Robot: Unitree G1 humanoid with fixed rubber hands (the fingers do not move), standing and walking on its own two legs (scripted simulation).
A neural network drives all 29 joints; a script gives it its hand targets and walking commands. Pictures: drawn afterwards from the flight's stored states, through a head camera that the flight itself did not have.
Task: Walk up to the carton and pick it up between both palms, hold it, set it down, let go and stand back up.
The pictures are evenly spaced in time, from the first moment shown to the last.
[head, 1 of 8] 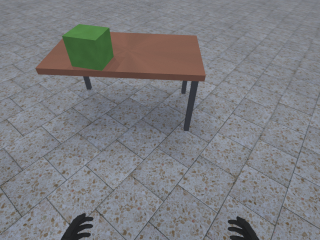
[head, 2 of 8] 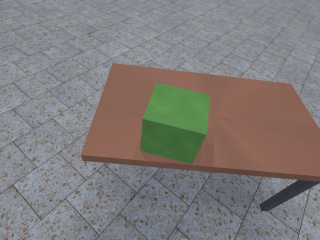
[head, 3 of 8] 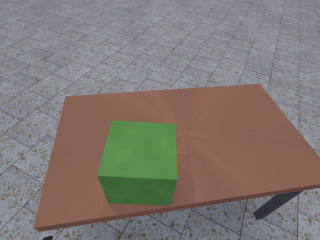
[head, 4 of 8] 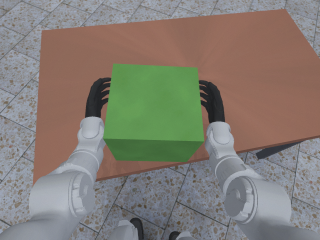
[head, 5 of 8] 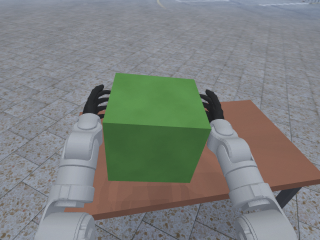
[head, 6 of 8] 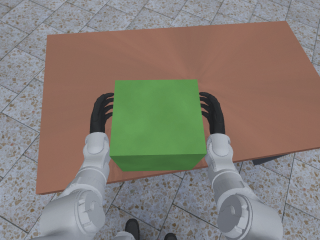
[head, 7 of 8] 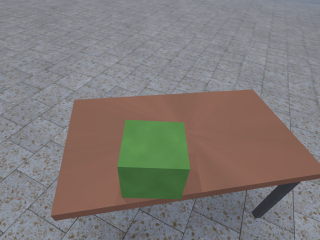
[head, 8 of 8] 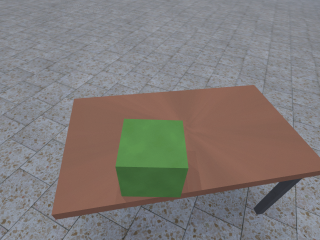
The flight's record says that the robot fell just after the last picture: no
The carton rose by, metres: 0.27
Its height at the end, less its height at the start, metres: +0.00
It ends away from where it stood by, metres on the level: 0.02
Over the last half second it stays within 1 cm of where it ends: yes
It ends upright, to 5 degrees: yes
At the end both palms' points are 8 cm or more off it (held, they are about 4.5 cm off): yes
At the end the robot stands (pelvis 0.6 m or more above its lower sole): yes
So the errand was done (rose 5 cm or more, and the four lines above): yes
